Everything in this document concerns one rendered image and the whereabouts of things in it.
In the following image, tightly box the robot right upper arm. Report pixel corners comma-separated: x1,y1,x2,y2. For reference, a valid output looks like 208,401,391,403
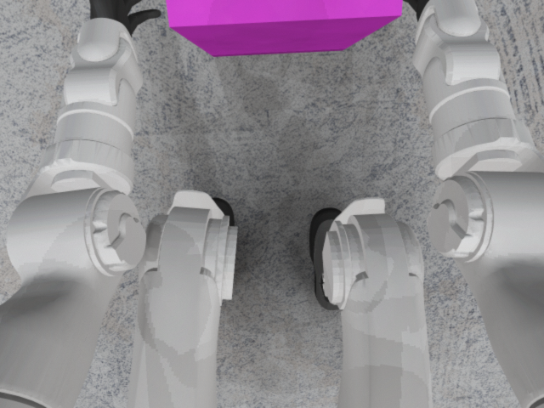
427,171,544,408

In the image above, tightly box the robot left forearm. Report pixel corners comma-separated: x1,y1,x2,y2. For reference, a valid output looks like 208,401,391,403
6,18,143,263

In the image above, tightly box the robot left upper arm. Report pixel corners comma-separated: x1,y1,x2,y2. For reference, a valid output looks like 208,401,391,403
0,187,146,408

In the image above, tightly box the robot right foot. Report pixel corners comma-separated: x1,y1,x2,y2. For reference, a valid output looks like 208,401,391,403
309,207,341,310

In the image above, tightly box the robot right forearm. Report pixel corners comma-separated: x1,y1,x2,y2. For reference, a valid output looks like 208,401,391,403
412,0,544,181

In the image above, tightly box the robot foot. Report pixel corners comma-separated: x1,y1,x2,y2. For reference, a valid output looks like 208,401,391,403
212,198,235,226
309,207,341,310

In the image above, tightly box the left robot hand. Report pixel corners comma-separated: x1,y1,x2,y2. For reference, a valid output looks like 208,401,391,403
89,0,162,37

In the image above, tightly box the right robot hand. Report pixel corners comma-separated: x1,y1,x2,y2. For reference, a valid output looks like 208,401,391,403
403,0,429,22

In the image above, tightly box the carton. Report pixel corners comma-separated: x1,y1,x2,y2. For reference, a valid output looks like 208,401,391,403
166,0,403,57

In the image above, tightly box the robot left foot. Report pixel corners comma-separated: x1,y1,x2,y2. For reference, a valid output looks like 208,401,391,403
212,198,235,226

